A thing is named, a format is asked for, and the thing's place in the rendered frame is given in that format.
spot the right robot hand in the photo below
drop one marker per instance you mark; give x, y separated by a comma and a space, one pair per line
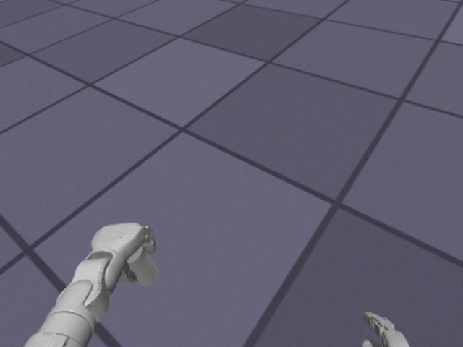
385, 330

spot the left robot arm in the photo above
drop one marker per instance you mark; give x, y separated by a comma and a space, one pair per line
83, 303

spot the can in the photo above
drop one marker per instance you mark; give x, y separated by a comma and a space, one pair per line
144, 267

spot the left robot hand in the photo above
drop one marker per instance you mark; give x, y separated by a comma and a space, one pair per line
126, 238

